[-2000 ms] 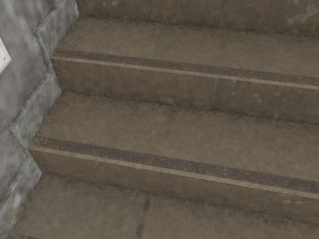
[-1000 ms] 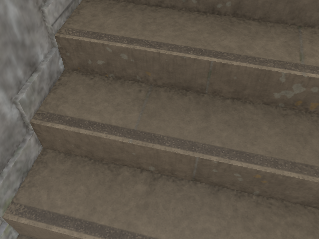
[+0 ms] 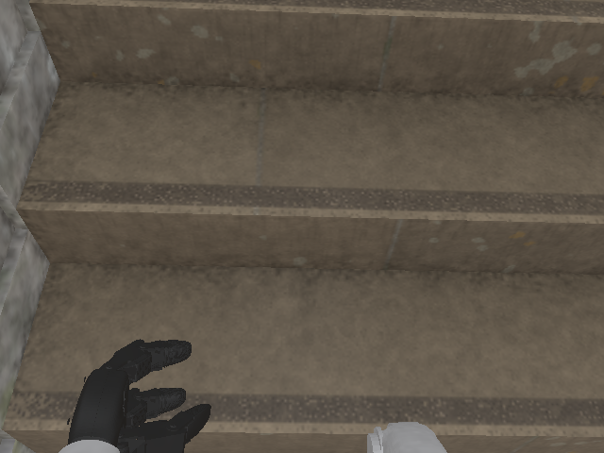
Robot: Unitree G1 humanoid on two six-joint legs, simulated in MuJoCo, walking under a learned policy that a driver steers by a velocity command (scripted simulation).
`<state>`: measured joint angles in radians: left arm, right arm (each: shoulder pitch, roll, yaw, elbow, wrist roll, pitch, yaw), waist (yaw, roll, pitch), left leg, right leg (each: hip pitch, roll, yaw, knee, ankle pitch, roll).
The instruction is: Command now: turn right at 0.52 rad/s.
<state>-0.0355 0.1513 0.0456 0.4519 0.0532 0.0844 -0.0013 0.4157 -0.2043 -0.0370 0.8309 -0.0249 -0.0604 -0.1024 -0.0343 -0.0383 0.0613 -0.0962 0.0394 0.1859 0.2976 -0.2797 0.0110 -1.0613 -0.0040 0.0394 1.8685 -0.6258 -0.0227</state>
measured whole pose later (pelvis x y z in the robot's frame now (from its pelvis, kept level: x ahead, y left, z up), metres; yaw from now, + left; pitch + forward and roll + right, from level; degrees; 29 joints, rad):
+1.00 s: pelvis +0.21 -0.03 +0.16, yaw -14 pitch +3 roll -1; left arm 0.23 0.16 0.06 0.67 0.07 0.03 -0.01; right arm 0.52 -0.13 -0.04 0.91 0.00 -0.09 -0.04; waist -0.02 -0.07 -0.08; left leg -0.14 -0.03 -0.02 0.41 -0.32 0.09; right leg -0.95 0.03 -0.02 1.89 -0.27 -0.05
